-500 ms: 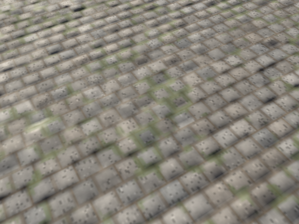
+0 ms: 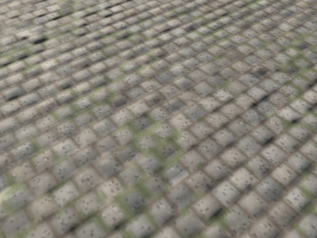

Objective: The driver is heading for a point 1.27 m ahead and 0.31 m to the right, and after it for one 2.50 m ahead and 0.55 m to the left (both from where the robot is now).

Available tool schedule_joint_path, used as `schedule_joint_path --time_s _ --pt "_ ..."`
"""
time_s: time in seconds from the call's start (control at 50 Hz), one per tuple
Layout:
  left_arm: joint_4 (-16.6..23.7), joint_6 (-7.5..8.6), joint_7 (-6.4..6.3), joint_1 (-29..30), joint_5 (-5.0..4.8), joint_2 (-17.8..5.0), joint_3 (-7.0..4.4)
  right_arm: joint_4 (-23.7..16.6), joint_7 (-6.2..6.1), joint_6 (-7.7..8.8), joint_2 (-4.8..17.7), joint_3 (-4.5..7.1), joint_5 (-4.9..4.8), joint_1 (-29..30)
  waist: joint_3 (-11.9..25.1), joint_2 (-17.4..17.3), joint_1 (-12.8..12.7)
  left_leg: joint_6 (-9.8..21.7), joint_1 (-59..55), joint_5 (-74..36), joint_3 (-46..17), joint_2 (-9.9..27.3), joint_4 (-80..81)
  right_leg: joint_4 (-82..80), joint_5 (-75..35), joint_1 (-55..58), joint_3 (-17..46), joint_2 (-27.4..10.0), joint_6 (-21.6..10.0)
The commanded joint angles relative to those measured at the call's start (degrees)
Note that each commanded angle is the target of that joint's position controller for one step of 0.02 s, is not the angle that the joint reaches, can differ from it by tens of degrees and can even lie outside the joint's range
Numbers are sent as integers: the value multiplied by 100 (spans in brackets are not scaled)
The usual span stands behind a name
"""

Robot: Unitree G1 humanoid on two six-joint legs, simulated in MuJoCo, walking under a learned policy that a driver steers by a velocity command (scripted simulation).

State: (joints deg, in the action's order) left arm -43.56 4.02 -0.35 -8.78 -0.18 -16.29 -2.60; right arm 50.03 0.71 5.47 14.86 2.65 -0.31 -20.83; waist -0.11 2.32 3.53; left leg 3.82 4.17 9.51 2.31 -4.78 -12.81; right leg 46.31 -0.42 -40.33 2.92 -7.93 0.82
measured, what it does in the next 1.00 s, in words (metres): walks ahead: right foot, then left foot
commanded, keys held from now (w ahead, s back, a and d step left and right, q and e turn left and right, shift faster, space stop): w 0.12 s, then no key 0.72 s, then w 0.16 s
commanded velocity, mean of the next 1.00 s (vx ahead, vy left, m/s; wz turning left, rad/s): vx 0.20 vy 0.00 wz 0.00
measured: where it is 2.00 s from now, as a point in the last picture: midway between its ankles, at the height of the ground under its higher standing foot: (164, 174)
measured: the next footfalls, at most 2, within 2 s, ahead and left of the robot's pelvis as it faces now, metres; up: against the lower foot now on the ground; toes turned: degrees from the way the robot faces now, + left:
right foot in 0.20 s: +0.29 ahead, -0.16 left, +0.00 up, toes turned -2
left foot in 0.58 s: +0.35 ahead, +0.08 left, +0.00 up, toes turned +3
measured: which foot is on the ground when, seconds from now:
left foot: down 0.00-0.22, up 0.24-0.56, down 0.58-1.00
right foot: up 0.00-0.18, down 0.20-1.00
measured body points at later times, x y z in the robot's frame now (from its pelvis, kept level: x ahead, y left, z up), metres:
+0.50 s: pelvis +0.21 -0.07 +0.00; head +0.24 -0.09 +0.44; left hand +0.32 +0.18 -0.12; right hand +0.32 -0.34 -0.14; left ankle +0.27 +0.09 -0.71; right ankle +0.25 -0.16 -0.75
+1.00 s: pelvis +0.28 -0.05 -0.01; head +0.28 -0.04 +0.43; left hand +0.33 +0.22 -0.16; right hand +0.35 -0.31 -0.15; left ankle +0.28 +0.07 -0.74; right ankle +0.25 -0.16 -0.75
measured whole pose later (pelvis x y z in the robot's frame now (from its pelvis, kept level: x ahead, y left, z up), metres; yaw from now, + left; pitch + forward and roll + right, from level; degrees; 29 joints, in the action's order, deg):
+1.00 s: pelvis +0.28 -0.05 -0.01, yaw +1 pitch -1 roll -1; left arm -56.6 1.1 -1.1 -14.3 -1.0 -14.3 -2.2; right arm 58.1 -1.7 1.5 13.3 2.7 -1.0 -12.2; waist -0.1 -0.2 -0.4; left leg 1.9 15.3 21.8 -0.4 1.2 -36.2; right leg 30.6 19.9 -10.2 -3.0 0.6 -2.2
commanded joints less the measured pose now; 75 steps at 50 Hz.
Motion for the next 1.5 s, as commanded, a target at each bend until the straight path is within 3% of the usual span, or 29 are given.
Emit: schedule_joint_path --time_s 0.02,0.12,0.18,0.2,0.22,0.24,0.26,0.3,0.32,0.36,0.44,0.56,0.6,0.62,0.64,0.68,0.84,0.9,0.94,0.98,1.04,1.1,1.12,1.14,1.16,1.18,1.24,1.36,1.5 --pt "410 109 71 482 -33 -176 3 -296 -73 49 1016 207 -67 146 -417 -401 -9 881 578 -377 -773 1538 748 -864 -643 419 -175 133 59" --pt "700 170 235 956 -82 -324 -9 -51 -81 -120 1087 233 -106 -187 -448 -502 77 735 -423 -619 -888 1918 196 -1578 61 376 -148 282 -200" --pt "437 232 236 -135 33 -676 -190 -51 -116 -261 1099 217 -52 39 264 -620 -572 349 -596 -3169 -616 1526 -1421 -2059 103 2028 -505 747 -526" --pt "267 251 199 -909 109 -1043 -298 -151 -138 -256 883 122 35 -29 1059 -355 -830 73 32 -2675 -362 1157 -2657 -1797 -1416 3502 -154 261 -777" --pt "223 201 158 -1432 250 -1560 -387 -245 -106 -156 300 -78 130 -664 1989 977 -706 -417 2273 98 -83 325 -4866 -1550 -2939 5928 1901 -1280 -1694" --pt "121 124 185 -1714 144 -1239 -326 -29 -81 -78 436 -63 54 -942 2678 1286 -798 -558 2833 2778 -865 -43 -5956 -2092 -3176 6189 3165 -1740 -2175" --pt "177 83 197 -1345 76 -936 -225 -28 -70 -72 951 89 -110 -612 2003 658 -797 -520 3109 2636 -1146 275 -6352 -2146 -2957 5497 2366 -1499 -1914" --pt "250 67 187 -468 39 -573 -101 -182 -134 -166 812 78 -72 125 887 38 -487 -549 3160 1933 -714 808 -5695 -2454 -2826 4043 1150 -927 -1529" --pt "252 77 189 -201 57 -424 -59 -181 -181 -266 757 101 -27 171 673 89 -299 -571 2775 1639 -674 981 -5255 -2686 -2653 3435 815 -709 -1399" --pt "162 125 200 7 180 -351 -37 -75 -222 -426 449 47 12 -84 680 278 -63 -672 1911 1160 -582 968 -4675 -2926 -2932 2694 373 -493 -1410" --pt "-54 99 123 159 167 -519 -62 -137 -289 -509 354 1 76 237 751 411 -72 -726 1379 460 -521 937 -3207 -3029 -2731 2531 -5 -382 -1420" --pt "-366 -112 67 123 56 -455 -4 -154 -297 -605 491 82 97 711 278 232 -169 -495 715 -134 -409 848 -1612 -3129 960 2246 324 -268 -1156" --pt "-518 -113 71 -210 108 -220 85 -188 -329 -568 720 118 172 777 148 -152 -266 -319 257 -1220 -818 1221 -1038 -2830 1728 2085 242 138 -667" --pt "-578 -90 90 -633 160 -267 55 -191 -363 -578 1090 195 93 912 137 -795 -646 -151 133 -1477 -936 1400 -1225 -2701 2010 1921 0 540 -475" --pt "-612 -130 50 -570 149 -207 72 -82 -325 -582 875 189 27 1004 132 -1094 -594 -101 674 -385 -868 1211 -1112 -2660 1817 2355 -325 743 -329" --pt "-609 -227 -28 -217 109 -293 51 -19 -275 -530 486 97 80 1106 17 -793 -455 -272 990 -209 -773 1031 -982 -2507 1426 2667 -354 692 -288" --pt "-887 -326 -63 -212 60 -305 20 396 -296 -451 554 104 33 1073 216 -433 -374 -295 513 -1289 -590 893 -1286 -2347 351 2939 -311 597 -317" --pt "-1050 -388 -79 -346 -14 -374 -34 585 -305 -501 561 133 -40 944 42 -192 -378 -161 822 1117 -313 591 -1469 -2380 2604 2752 -326 691 -490" --pt "-1067 -345 -98 -475 -75 -505 -82 515 -299 -424 485 119 -60 1116 -534 119 -473 -71 1648 2178 -267 511 -1729 -2761 3984 2595 332 267 -795" --pt "-1206 -201 -96 -904 -121 -810 -178 378 -228 -226 288 78 -97 1412 -786 661 -604 -70 2435 1574 12 463 -2570 -3429 4429 3074 1643 -676 -1297" --pt "-1205 -29 -77 -822 -98 -823 -219 339 -72 -17 297 90 -126 1517 -809 627 -492 118 2590 1622 -185 768 -2706 -3437 3155 3319 1979 -1122 -1507" --pt "-982 -57 -16 -126 -190 -740 -206 944 -30 -6 444 223 -121 280 -337 270 147 160 -3 425 27 477 -1384 -2620 1852 2104 563 -256 -902" --pt "-813 -26 -6 179 -154 -453 -115 1108 -68 -16 816 352 -99 -418 -174 -590 424 466 -734 867 -1226 1223 -737 -1136 1237 1378 -272 369 -487" --pt "-613 69 -28 192 -90 -218 -57 1216 -38 -8 1391 489 -113 -1006 80 -1988 532 1180 -1722 721 -3360 2351 -19 649 2245 179 -707 1062 -150" --pt "-634 138 -22 194 -132 -403 -108 1158 -24 54 899 314 -28 -832 28 -1410 388 1363 -1813 331 -3753 2648 -3 1767 3247 -482 -64 910 -187" --pt "-706 185 30 7 -240 -424 -119 1057 -19 110 601 218 -6 -520 -138 -1015 155 1188 -1727 -21 -3152 2508 -132 2168 2907 -709 192 642 -331" --pt "-750 187 89 170 -180 -431 -178 908 21 105 355 87 -20 -55 -373 -664 -94 712 -1190 -901 -1824 2039 134 1613 1718 -585 -17 145 -429" --pt "-429 57 155 1122 -109 28 -43 909 -149 -6 676 97 40 -210 -645 -697 -2 650 -246 -1351 -805 1618 642 -456 449 193 -475 340 -91" --pt "-152 99 297 1709 -154 -236 -69 1066 -186 -54 764 195 -79 -466 -764 -737 -106 520 -799 -1724 -539 2010 457 -1557 127 694 -419 472 -470"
